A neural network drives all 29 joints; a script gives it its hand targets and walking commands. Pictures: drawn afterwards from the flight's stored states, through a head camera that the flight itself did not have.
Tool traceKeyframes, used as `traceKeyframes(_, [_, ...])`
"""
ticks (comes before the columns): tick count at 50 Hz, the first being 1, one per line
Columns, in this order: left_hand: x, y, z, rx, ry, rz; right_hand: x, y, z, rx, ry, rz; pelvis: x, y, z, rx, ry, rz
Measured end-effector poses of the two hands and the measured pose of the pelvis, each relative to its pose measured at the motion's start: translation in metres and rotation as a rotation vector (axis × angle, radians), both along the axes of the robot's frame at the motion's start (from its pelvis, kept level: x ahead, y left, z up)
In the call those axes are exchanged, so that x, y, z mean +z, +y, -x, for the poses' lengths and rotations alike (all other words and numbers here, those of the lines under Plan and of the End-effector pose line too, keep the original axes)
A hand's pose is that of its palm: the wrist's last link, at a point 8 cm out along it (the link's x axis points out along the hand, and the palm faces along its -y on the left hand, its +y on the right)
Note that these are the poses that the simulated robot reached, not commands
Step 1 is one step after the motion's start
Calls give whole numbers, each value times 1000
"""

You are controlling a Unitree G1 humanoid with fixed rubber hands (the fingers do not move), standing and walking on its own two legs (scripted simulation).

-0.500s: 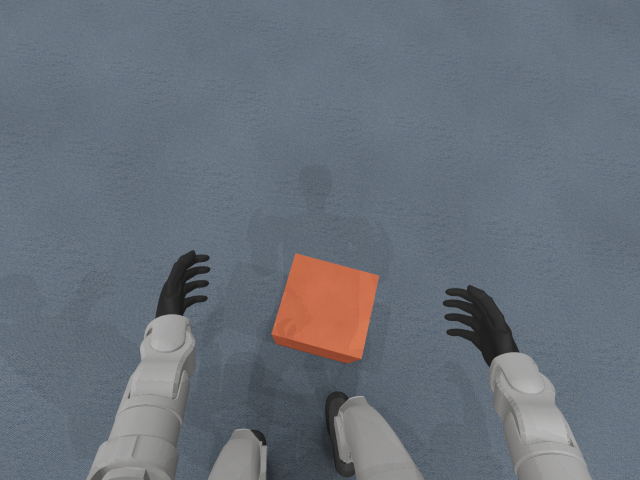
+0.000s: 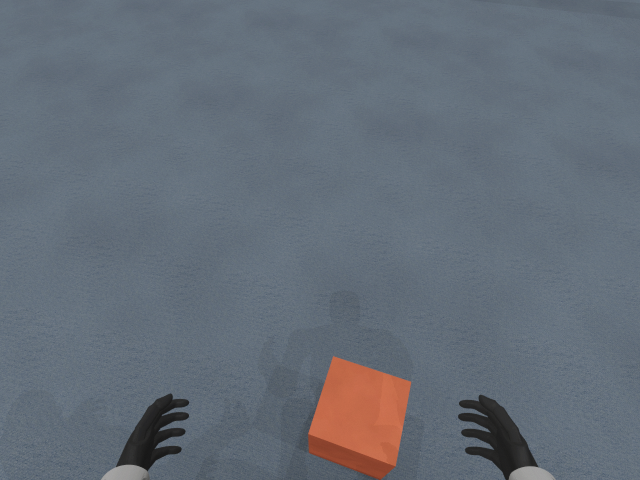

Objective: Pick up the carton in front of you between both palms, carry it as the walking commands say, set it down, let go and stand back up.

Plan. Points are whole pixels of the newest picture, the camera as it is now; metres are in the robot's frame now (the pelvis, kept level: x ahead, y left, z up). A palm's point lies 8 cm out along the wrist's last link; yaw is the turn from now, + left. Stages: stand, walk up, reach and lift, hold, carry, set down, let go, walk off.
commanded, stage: let go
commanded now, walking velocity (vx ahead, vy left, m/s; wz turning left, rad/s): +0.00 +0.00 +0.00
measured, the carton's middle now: (357, 419) +0.35 -0.10 -0.65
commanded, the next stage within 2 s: stand in 0.42 s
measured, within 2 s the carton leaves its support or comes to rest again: neither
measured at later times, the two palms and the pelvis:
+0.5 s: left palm out of the picture +0.13 +0.23 -0.08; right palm out of the picture +0.14 -0.27 -0.08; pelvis -0.02 -0.02 -0.01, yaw +0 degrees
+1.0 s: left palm out of the picture +0.10 +0.26 -0.09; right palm out of the picture +0.14 -0.32 -0.11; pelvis +0.00 -0.04 +0.00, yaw +3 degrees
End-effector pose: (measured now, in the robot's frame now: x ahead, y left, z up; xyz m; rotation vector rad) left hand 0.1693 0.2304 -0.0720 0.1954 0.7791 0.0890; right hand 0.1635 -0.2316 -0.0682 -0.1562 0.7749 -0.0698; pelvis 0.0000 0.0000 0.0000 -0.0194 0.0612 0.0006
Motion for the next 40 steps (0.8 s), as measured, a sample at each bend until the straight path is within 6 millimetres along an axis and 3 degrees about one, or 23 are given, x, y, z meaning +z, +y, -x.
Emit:
traceKeyframes(7, [6,11,20,17,6,9,1,4,0,7,9,14,0,4,3,2,-73,0])
traceKeyframes(22, [2,-18,25,1,9,-10,2,-28,18,-28,31,68,-4,-19,15,-1,-119,-10])
traceKeyframes(32, [-7,32,66,85,157,-196,-31,-71,40,0,121,164,-8,-28,12,24,-66,-15])
traceKeyframes(40, [-10,39,71,124,202,-211,-39,-80,36,20,172,184,-7,-32,3,37,-66,-17])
